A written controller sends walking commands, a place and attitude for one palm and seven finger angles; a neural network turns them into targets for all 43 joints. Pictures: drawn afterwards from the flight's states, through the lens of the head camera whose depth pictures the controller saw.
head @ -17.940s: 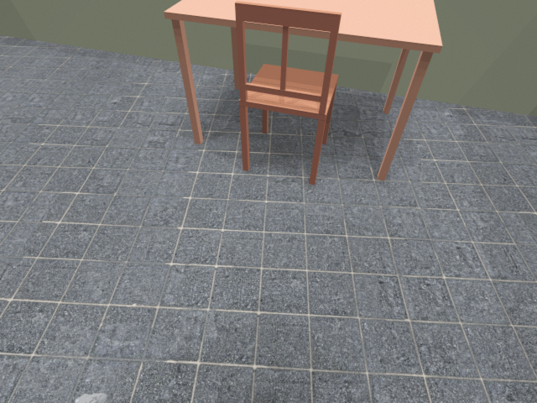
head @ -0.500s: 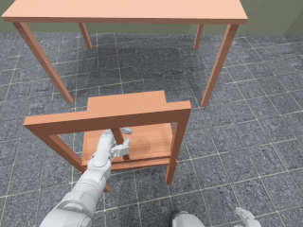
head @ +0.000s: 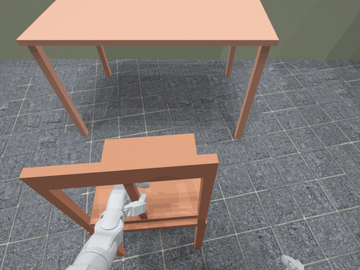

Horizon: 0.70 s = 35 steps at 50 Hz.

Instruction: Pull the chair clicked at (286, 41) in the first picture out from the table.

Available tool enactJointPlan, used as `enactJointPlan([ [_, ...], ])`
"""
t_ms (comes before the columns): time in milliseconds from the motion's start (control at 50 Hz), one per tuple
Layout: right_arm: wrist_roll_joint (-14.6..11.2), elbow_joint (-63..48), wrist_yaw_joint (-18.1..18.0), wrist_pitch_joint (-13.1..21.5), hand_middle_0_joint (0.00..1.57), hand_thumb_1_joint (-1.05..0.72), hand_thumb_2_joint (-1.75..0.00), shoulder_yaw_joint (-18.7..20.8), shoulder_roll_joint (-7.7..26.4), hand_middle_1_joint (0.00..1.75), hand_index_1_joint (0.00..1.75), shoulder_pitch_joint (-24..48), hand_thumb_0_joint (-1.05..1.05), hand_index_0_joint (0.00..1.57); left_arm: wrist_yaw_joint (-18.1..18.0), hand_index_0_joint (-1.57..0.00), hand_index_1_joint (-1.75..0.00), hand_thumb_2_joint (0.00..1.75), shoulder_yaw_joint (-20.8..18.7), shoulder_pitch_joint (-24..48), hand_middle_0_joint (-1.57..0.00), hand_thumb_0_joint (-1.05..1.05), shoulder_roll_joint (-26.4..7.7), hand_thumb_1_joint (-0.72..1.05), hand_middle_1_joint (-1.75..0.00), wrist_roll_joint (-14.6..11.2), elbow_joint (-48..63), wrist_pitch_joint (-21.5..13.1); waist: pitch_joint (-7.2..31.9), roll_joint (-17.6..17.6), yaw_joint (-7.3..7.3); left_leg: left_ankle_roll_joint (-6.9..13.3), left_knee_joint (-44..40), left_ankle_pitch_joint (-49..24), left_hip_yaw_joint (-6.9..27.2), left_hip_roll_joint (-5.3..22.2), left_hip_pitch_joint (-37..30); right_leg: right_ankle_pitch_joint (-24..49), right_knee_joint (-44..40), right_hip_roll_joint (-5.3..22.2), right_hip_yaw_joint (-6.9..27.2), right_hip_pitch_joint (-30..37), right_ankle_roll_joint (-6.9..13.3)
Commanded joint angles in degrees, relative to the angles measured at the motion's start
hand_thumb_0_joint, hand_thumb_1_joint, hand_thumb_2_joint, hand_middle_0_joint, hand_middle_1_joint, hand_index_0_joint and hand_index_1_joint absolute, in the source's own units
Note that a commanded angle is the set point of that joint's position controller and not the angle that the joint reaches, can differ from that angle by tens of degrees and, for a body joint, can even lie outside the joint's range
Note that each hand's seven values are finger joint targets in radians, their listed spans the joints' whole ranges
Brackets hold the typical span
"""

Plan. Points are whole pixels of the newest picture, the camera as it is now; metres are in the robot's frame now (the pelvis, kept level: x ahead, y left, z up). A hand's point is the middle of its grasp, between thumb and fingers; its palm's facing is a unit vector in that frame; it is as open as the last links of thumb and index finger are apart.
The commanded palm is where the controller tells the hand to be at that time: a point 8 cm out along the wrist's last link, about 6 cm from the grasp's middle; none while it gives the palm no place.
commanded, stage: stop walking, hand still on the chair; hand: left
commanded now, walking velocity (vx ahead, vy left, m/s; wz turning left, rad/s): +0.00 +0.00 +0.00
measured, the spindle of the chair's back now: (137, 201) +0.31 +0.13 -0.11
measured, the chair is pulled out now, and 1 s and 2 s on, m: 0.60 0.60 0.60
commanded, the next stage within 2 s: open the thumb and straighten the fingers in 0.46 s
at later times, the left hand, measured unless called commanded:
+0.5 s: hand (140, 204) +0.28 +0.11 -0.07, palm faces -0.12 -0.98 -0.13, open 5.3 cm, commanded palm +0.27 +0.17 -0.06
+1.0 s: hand (136, 198) +0.30 +0.13 -0.07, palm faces -0.10 -0.99 -0.11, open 13.1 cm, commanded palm +0.28 +0.17 -0.05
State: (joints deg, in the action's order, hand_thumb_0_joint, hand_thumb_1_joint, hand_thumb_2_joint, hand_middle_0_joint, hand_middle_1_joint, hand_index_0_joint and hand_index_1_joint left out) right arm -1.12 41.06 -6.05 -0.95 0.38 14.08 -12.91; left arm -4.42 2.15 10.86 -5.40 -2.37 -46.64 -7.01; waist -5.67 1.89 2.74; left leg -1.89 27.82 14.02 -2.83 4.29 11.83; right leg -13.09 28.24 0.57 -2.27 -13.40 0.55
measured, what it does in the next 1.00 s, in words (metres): stands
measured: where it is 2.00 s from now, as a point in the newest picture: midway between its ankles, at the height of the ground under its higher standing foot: outside the picture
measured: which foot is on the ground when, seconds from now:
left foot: down 0.00-1.00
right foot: down 0.00-1.00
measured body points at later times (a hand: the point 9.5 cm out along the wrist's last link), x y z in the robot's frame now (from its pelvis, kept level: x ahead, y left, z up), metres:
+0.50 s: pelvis +0.02 +0.02 +0.00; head +0.04 +0.02 +0.45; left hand +0.28 +0.16 -0.06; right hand +0.14 -0.21 -0.11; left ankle +0.01 +0.15 -0.74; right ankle +0.03 -0.11 -0.74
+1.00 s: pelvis +0.02 +0.02 -0.03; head +0.06 +0.00 +0.42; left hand +0.30 +0.18 -0.06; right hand +0.14 -0.25 -0.13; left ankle +0.01 +0.15 -0.74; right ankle +0.03 -0.11 -0.74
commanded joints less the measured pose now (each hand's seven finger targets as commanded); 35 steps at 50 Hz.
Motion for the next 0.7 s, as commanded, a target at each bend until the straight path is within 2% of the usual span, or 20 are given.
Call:
enactJointPlan([
  [0,-0.04,-7.53,-0.53,2.04,0.20,-0.90,-0.90,1.22,4.36,0.30,0.30,3.70,0.00,0.20,-0.63,-0.50,-1.45,0.90,0.24,13.54,-0.50,0.00,-6.27,0.90,-1.45,1.14,10.58,-3.17,12.24,-5.56,-1.69,3.13,-3.33,-3.62,2.52,1.87,-4.68,-0.55,-8.60,7.40,7.38,1.15,1.01],
  [20,0.03,-7.55,-0.59,2.07,0.20,-0.90,-0.90,1.34,4.41,0.30,0.30,3.81,0.00,0.20,-0.62,-0.50,-1.45,0.90,0.28,13.00,-0.50,0.00,-6.15,0.90,-1.45,1.21,10.64,-3.25,12.50,-5.05,-1.76,3.11,-3.39,-5.16,2.56,2.14,-5.06,2.33,-7.77,7.22,7.23,1.49,1.03],
  [40,-0.15,-7.11,-0.68,2.15,0.20,-0.90,-0.90,1.40,4.74,0.30,0.30,3.46,0.00,0.20,-0.56,-0.50,-1.45,0.90,0.76,12.91,-0.50,0.00,-6.49,0.90,-1.45,1.15,11.82,-3.27,12.96,-2.70,-1.44,3.16,-4.11,-8.06,2.88,2.61,-5.67,6.30,-6.27,6.67,6.12,2.16,1.00],
  [80,0.13,-7.59,-0.59,2.40,0.20,-0.90,-0.90,1.36,4.79,0.30,0.30,3.65,0.00,0.20,-0.52,-0.50,-1.45,0.90,1.03,11.02,-0.50,0.00,-5.68,0.90,-1.45,1.48,12.05,-3.30,14.37,-2.13,-1.93,3.12,-4.08,-13.19,3.29,3.31,-6.22,12.20,-3.76,5.88,4.98,3.70,0.81],
  [120,0.14,-7.99,-0.43,2.44,0.20,-0.90,-0.90,1.32,4.72,0.30,0.30,3.84,0.00,0.20,-0.35,-0.50,-1.45,0.90,1.86,10.24,-0.50,0.00,-4.87,0.90,-1.45,1.46,13.02,-3.29,14.87,-2.22,-1.96,2.86,-3.96,-14.88,3.15,3.59,-6.65,14.56,-3.06,5.83,4.93,4.01,0.85],
  [140,0.01,-7.62,-0.53,2.55,0.20,-0.90,-0.90,1.29,4.97,0.30,0.30,3.31,0.00,0.20,-0.28,-0.50,-1.45,0.90,2.21,9.62,-0.50,0.00,-5.27,0.90,-1.45,1.28,13.44,-3.17,14.67,-1.39,-1.67,2.96,-4.60,-16.38,3.55,3.74,-6.60,15.09,-2.57,5.50,4.40,4.03,0.69],
  [160,0.25,-7.79,-0.47,2.59,0.20,-0.90,-0.90,1.31,4.96,0.30,0.30,3.69,0.00,0.20,-0.34,-0.50,-1.45,0.90,1.72,8.65,-0.50,0.00,-5.32,0.90,-1.45,1.46,13.07,-3.06,14.30,-0.92,-2.08,3.05,-4.64,-15.88,3.57,3.96,-6.88,14.12,-2.75,5.33,4.67,3.14,0.54],
  [220,0.29,-8.16,-0.20,2.56,0.20,-0.90,-0.90,1.16,4.83,0.30,0.30,3.64,0.00,0.20,-0.28,-0.50,-1.45,0.90,2.79,8.88,-0.50,0.00,-4.35,0.90,-1.45,1.64,14.18,-3.04,14.77,-2.30,-1.96,2.75,-4.46,-15.70,3.32,3.85,-6.89,14.51,-2.88,5.39,4.80,3.65,0.77],
  [260,0.42,-8.06,-0.22,2.67,0.20,-0.90,-0.90,1.12,4.87,0.30,0.30,3.35,0.00,0.20,-0.37,-0.50,-1.45,0.90,2.28,8.16,-0.50,0.00,-5.11,0.90,-1.45,1.73,15.08,-2.95,15.26,-0.81,-1.99,2.86,-4.84,-16.22,3.38,3.96,-7.24,14.50,-2.78,5.23,4.40,3.87,0.64],
  [380,0.45,-8.29,-0.11,2.47,0.20,-0.90,-0.90,0.76,4.53,0.30,0.30,3.57,0.00,0.20,-0.47,-0.50,-1.45,0.90,3.06,7.55,-0.50,0.00,-4.41,0.90,-1.45,1.67,15.86,-2.57,15.20,-2.31,-1.95,2.81,-4.88,-14.91,3.22,3.79,-6.97,14.38,-3.40,5.39,4.61,3.91,0.68],
  [460,0.43,-8.12,-0.28,2.40,0.20,-0.90,-0.90,0.69,4.45,0.30,0.30,3.53,0.00,0.20,-0.50,-0.50,-1.45,0.90,3.08,7.15,-0.50,0.00,-4.65,0.90,-1.45,1.60,16.69,-2.56,15.44,-1.19,-1.78,2.79,-4.74,-15.93,2.93,3.74,-7.36,15.87,-3.25,5.61,4.19,4.13,0.69],
  [480,0.39,-8.27,-0.24,2.34,0.20,-0.90,-0.90,0.66,4.24,0.30,0.30,3.67,0.00,0.20,-0.48,-0.50,-1.45,0.90,3.25,6.84,-0.50,0.00,-4.35,0.90,-1.45,1.51,16.54,-2.51,15.64,-2.56,-1.87,2.78,-4.58,-15.46,3.07,3.70,-7.30,15.80,-3.48,5.61,4.43,4.27,0.70],
  [520,0.34,-8.28,-0.28,2.17,0.20,-0.90,-0.90,0.71,4.20,0.30,0.30,3.82,0.00,0.20,-0.51,-0.50,-1.45,0.90,3.38,7.56,-0.50,0.00,-4.31,0.90,-1.45,1.50,17.33,-2.67,16.12,-2.59,-1.69,2.65,-4.28,-15.43,2.78,3.59,-7.46,17.16,-3.34,5.93,4.59,4.76,0.92],
  [540,0.12,-8.59,-0.39,2.40,0.20,-0.90,-0.90,0.83,4.36,0.30,0.30,3.60,0.00,0.20,-0.68,-0.50,-1.45,0.90,1.39,8.04,-0.50,0.00,-7.34,0.90,-1.45,1.19,22.21,-3.08,16.30,-1.76,-1.69,2.79,-4.61,-15.81,2.82,3.62,-7.54,17.38,-3.52,5.94,4.41,5.34,0.77],
  [560,-2.13,-7.31,1.78,2.90,0.20,-0.90,-0.90,1.69,6.47,0.30,0.30,0.72,0.00,0.20,0.31,-0.50,-1.45,0.84,3.71,2.00,-0.50,0.00,-2.06,0.78,-1.45,-1.93,13.98,-0.99,15.38,-10.02,2.58,2.52,-2.87,-9.57,0.15,-0.03,-0.02,13.71,-1.91,3.66,-1.24,2.16,-0.61],
  [580,-2.20,-7.99,2.74,3.30,0.20,-0.90,-0.90,1.84,7.11,0.30,0.30,1.76,0.00,0.20,1.01,-0.50,-1.45,0.78,0.57,3.89,-0.50,0.00,-5.60,0.66,-1.45,-2.08,17.94,-1.63,15.56,-11.19,0.75,2.62,-1.74,-7.32,-0.05,-0.24,3.37,12.72,-0.33,3.37,-0.90,1.05,-0.56],
  [600,-2.06,-8.72,3.28,4.17,0.20,-0.90,-0.90,2.27,6.87,0.30,0.30,1.94,0.00,0.20,1.32,-0.50,-1.45,0.73,-0.32,7.38,-0.50,0.00,-7.95,0.54,-1.45,-1.85,23.02,-2.84,17.60,-7.70,1.41,2.85,-0.79,-5.63,-0.01,-0.92,3.68,11.00,0.18,3.25,-0.37,0.00,-0.65],
  [620,-1.80,-9.39,3.70,5.03,0.20,-0.90,-0.90,2.37,6.51,0.30,0.30,2.11,0.00,0.20,1.84,-0.50,-1.45,0.67,0.49,5.17,-0.50,0.00,-7.03,0.42,-1.45,-1.20,24.61,-3.18,18.28,-3.34,0.64,2.71,0.01,-5.14,-0.10,-1.31,4.05,9.35,1.29,3.05,-0.47,-1.42,-0.31],
  [640,-1.88,-9.63,4.19,5.48,0.20,-0.90,-0.90,2.35,6.44,0.30,0.30,1.76,0.00,0.20,2.19,-0.50,-1.45,0.61,2.23,3.72,-0.50,0.00,-6.37,0.30,-1.45,-0.82,25.29,-2.69,17.14,-1.07,0.98,2.69,0.57,-4.50,0.04,-1.26,4.43,8.24,1.60,2.91,-0.52,-2.92,-0.06],
  [680,-1.70,-10.07,4.85,5.95,0.20,-0.90,-0.90,2.38,6.64,0.30,0.30,1.34,0.00,0.20,2.57,-0.50,-1.45,0.49,3.21,4.83,-0.50,0.00,-5.37,0.05,-1.45,-0.37,26.26,-1.72,17.78,0.18,1.38,2.62,2.59,-4.20,0.52,-1.63,5.83,7.15,3.56,2.49,-0.91,-5.79,0.01],
])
